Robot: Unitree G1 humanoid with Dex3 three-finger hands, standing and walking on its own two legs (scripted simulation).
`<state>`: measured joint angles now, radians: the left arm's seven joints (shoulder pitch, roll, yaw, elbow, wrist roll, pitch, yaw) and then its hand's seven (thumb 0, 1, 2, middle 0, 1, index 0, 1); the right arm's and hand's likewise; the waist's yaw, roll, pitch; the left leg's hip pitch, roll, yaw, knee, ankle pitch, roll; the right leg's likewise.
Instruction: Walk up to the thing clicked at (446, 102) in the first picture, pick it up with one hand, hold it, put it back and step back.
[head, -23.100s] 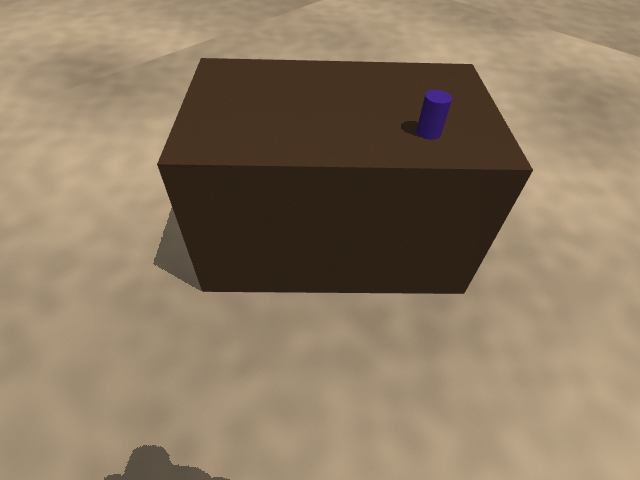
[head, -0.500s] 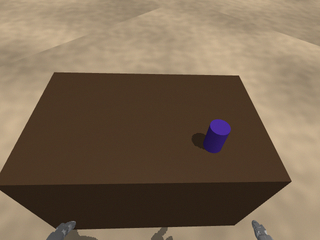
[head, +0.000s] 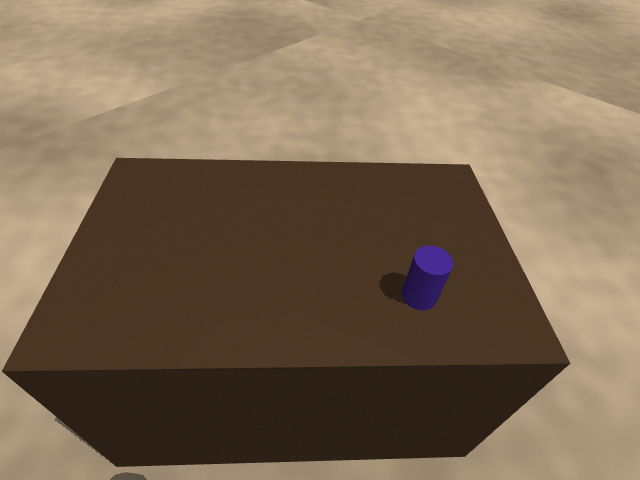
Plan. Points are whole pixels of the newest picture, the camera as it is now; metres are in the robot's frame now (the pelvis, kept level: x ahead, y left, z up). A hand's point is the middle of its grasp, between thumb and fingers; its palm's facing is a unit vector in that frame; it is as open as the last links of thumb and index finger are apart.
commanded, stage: home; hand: right
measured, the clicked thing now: (426, 278) +0.51 -0.20 -0.12
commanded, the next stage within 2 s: stand in 1.38 s
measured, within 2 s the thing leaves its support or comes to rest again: neither
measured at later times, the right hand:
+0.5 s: hand out of the picture +0.07 -0.25 -0.15, palm faces -0.04 +0.92 -0.38, open 17.5 cm
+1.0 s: hand out of the picture +0.09 -0.24 -0.15, palm faces -0.03 +0.93 -0.37, open 17.5 cm
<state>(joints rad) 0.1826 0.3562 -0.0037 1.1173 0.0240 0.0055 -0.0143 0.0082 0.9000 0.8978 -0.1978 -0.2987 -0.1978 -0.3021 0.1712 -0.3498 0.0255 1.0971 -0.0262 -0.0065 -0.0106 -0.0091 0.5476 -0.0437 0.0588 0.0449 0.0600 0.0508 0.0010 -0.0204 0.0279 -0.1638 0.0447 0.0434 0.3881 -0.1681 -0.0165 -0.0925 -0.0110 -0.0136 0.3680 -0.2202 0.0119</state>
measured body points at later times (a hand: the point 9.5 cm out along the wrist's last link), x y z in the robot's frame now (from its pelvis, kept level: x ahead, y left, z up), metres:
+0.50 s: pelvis +0.01 +0.01 +0.00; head +0.00 +0.02 +0.45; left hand +0.06 +0.31 -0.14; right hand +0.07 -0.30 -0.12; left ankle +0.03 +0.13 -0.74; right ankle -0.01 -0.13 -0.74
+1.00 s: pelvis +0.02 +0.02 +0.00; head +0.02 +0.03 +0.45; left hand +0.09 +0.31 -0.14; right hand +0.10 -0.29 -0.12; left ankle +0.03 +0.13 -0.74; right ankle -0.01 -0.13 -0.74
